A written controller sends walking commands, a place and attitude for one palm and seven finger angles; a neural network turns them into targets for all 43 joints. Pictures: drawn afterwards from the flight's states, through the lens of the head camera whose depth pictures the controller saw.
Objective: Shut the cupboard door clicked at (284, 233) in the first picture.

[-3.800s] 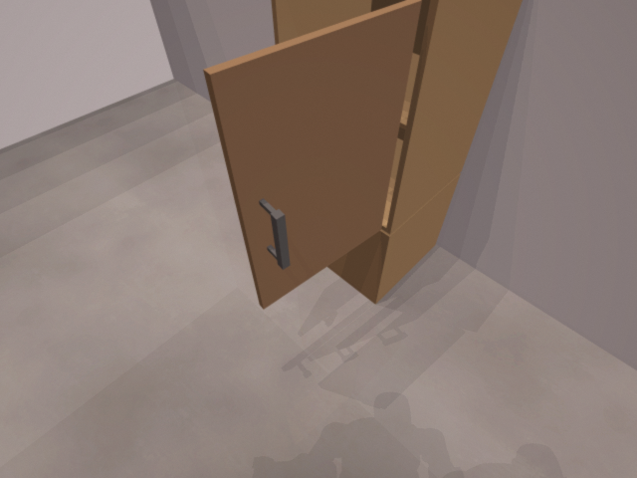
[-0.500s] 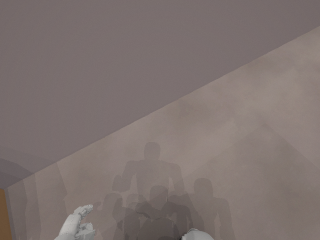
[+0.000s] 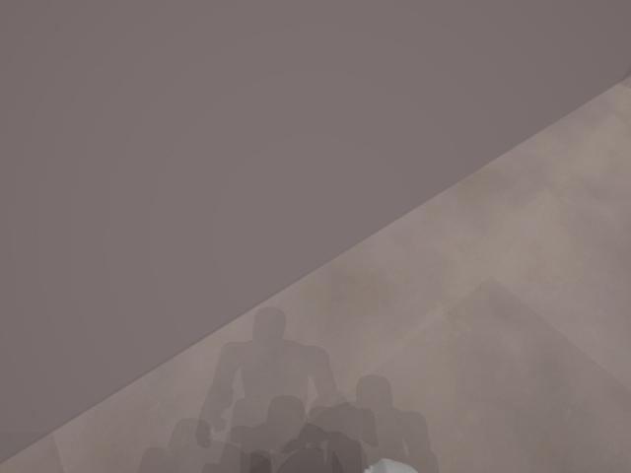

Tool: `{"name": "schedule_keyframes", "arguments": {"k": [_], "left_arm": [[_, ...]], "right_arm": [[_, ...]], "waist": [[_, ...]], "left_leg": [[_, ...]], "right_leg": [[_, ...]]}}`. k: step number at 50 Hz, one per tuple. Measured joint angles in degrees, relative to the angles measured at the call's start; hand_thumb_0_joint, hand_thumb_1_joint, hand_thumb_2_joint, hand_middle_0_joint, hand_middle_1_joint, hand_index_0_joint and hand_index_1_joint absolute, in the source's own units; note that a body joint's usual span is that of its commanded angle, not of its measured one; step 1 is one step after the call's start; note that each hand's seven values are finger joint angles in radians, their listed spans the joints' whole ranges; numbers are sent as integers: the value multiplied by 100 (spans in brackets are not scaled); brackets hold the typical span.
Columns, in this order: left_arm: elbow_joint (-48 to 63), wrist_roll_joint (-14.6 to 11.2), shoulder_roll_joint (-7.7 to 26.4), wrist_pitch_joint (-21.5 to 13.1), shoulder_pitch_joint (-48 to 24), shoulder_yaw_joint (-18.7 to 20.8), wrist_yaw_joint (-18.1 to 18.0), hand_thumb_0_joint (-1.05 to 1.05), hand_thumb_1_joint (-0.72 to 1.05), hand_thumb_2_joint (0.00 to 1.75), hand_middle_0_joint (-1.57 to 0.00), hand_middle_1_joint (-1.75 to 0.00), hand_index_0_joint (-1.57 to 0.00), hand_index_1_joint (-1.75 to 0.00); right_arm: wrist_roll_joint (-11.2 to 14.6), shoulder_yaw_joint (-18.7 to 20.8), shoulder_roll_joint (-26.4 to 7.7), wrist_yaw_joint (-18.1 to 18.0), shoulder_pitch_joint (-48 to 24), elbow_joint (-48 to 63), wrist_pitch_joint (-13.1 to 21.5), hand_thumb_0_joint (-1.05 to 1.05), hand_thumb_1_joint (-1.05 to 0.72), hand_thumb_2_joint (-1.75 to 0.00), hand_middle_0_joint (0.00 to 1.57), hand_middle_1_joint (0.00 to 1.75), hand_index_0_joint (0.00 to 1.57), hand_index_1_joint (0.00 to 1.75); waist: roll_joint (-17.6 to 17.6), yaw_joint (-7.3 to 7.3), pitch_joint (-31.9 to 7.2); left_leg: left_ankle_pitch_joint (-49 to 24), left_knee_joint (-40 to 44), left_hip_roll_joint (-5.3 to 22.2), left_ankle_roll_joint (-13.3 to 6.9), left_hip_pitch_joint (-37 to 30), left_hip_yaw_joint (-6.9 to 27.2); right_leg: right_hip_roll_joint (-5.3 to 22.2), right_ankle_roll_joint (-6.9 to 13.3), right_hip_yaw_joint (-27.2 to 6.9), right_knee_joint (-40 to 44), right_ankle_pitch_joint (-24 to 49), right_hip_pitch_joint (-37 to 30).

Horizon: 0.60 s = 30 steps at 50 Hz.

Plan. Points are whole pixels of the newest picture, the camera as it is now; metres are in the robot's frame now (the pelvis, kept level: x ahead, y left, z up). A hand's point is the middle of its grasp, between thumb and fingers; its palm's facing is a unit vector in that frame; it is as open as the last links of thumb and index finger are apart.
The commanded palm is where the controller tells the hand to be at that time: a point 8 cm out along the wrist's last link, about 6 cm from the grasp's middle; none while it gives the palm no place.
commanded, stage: turn to face it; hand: left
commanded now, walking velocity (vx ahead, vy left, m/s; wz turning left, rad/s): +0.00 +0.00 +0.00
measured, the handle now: out of the picture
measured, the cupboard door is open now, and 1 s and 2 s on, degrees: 84 84 84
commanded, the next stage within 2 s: none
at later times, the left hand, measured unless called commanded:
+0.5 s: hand (216, 415) +0.22 +0.18 -0.19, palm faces +0.25 -0.95 -0.21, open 7.3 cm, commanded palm none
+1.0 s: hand out of the picture +0.13 +0.08 -0.17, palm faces +0.57 -0.78 -0.26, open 7.4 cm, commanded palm none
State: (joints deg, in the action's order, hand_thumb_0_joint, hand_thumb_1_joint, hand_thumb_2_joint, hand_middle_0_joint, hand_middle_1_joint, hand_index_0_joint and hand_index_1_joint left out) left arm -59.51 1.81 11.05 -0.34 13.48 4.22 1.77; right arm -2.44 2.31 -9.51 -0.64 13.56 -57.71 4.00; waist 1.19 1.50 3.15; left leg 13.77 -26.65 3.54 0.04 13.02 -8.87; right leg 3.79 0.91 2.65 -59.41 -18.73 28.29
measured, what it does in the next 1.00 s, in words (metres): walks ahead, turning left: right foot, then left foot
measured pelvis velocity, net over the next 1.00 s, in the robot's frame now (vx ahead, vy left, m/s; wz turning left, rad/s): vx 0.22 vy -0.09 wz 0.59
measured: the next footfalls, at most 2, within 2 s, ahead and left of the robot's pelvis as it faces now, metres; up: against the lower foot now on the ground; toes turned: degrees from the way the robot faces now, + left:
right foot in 0.14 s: +0.18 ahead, -0.15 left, +0.00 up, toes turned -6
left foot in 0.38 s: +0.19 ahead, +0.10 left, +0.00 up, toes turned +19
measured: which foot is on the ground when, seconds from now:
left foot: down 0.00-0.14, up 0.16-0.36, down 0.38-0.66, up 0.68-1.00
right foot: up 0.00-0.12, down 0.14-0.38, up 0.40-0.64, down 0.66-1.00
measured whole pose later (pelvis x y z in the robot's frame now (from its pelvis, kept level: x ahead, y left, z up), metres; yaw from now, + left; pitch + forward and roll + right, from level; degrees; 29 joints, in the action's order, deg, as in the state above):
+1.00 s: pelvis +0.22 -0.09 +0.00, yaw +34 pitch +1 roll +3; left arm -53.7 1.7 11.3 -0.1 15.9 2.7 -1.4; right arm -1.1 3.7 -15.0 1.5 2.2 -51.3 -4.3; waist 2.2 1.5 7.3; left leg 24.1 -44.4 0.9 3.0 22.5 -6.0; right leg 7.0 1.7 15.4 -30.1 -20.0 10.5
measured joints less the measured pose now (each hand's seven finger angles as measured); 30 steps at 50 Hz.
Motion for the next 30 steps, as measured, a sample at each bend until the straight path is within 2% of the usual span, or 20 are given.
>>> {"name": "schedule_keyframes", "arguments": {"k": [3,6,7,9,11,13,16,18,19,20,22,25,27,30], "left_arm": [[171,4,-89,-33,-183,-36,34,1,91,90,-19,-30,-19,-30],[248,14,-46,-141,-325,-78,16,1,91,90,-20,-30,-19,-30],[264,20,2,-212,-356,-88,-3,1,91,90,-20,-30,-20,-30],[201,3,-101,-257,-528,-122,-70,0,91,90,-20,-30,-20,-30],[210,-4,-197,-250,-621,-151,-142,0,91,90,-20,-30,-20,-30],[238,-1,-246,-221,-651,-150,-215,0,90,90,-20,-30,-20,-30],[293,-33,-203,-211,-667,-74,-286,-1,92,90,-20,-30,-20,-30],[309,-53,-151,-163,-660,-64,-286,-1,92,90,-20,-30,-20,-30],[336,-73,-157,-119,-618,-68,-280,-1,92,90,-20,-30,-20,-30],[350,-98,-135,-54,-578,-68,-280,-1,92,90,-20,-30,-20,-30],[335,-88,-8,118,-582,-52,-303,-1,92,90,-20,-30,-20,-30],[305,-90,117,245,-720,-3,-312,0,91,90,-20,-30,-20,-30],[377,-107,148,260,-801,5,-296,0,91,90,-20,-30,-20,-30],[544,-123,154,247,-856,-7,-267,0,91,90,-20,-30,-20,-30]], "right_arm": [[6,5,-106,30,225,-179,-99,0,-94,-90,20,30,20,30],[49,-6,-117,42,505,-323,-200,0,-93,-90,20,30,20,30],[72,-14,-95,52,632,-365,-232,1,-93,-90,20,30,20,30],[113,14,-164,44,679,-509,-376,1,-92,-90,20,30,20,30],[137,39,-164,21,653,-605,-486,1,-92,-90,20,30,20,30],[150,39,-104,18,592,-601,-536,1,-92,-90,20,30,20,30],[144,13,16,53,471,-438,-519,1,-92,-90,19,30,19,30],[120,-1,37,90,386,-284,-472,1,-92,-90,19,30,19,30],[101,-3,-15,113,377,-175,-434,1,-92,-90,19,30,19,30],[76,14,-39,112,328,-107,-406,1,-91,-90,19,30,19,30],[34,22,10,69,163,6,-388,1,-91,-90,20,30,20,30],[25,-11,45,-7,31,171,-346,1,-91,-90,20,30,20,30],[30,-20,7,-22,-44,234,-369,1,-91,-90,20,30,20,30],[28,16,-125,4,-144,299,-462,1,-91,-90,20,30,20,30]], "waist": [[-130,-68,35],[-96,-230,53],[6,-267,2],[-180,-340,45],[-231,-385,68],[-137,-399,59],[94,-382,39],[178,-367,53],[105,-347,22],[76,-358,-25],[155,-402,-28],[133,-410,7],[53,-359,51],[-127,-317,80]], "left_leg": [[122,202,87,93,-336,-48],[560,-184,146,251,-462,12],[809,-517,102,230,-372,43],[1626,-1576,157,164,0,360],[1814,-2625,95,147,476,520],[1755,-3016,57,170,829,473],[1268,-2247,24,234,967,259],[458,-1298,-10,246,821,100],[-126,-869,20,144,737,135],[-59,-916,22,2,777,178],[327,-1172,-46,-121,865,244],[362,-1004,-109,-31,803,455],[240,-787,-126,23,706,598],[140,-591,-125,121,617,844]], "right_leg": [[95,-61,139,1274,284,-31],[91,-80,230,2404,750,-471],[161,1,177,2595,848,-583],[119,18,392,2250,465,-634],[138,-11,613,2311,232,-860],[192,-86,786,2568,231,-1114],[312,-102,998,2785,170,-1382],[401,-165,1126,2634,-22,-1470],[391,-207,1193,2410,-177,-1429],[383,-301,1116,1992,-602,-1284],[271,-399,617,894,-1258,-886],[56,-502,189,-122,-1240,-426],[-20,-541,70,-43,-1098,-331],[-104,-535,0,805,-926,-475]]}}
